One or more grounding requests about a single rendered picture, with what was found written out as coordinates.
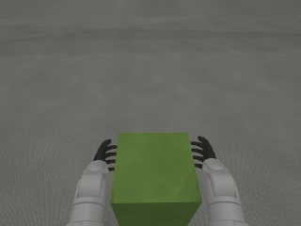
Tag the robot left forearm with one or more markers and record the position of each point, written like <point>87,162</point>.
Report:
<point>90,196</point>

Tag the robot right hand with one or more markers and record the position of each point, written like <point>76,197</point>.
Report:
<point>207,151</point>

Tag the robot right forearm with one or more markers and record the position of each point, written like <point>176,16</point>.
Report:
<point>223,200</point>

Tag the carton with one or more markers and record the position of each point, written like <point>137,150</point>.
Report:
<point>155,181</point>

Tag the robot left hand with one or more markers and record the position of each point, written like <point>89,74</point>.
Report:
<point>101,153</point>

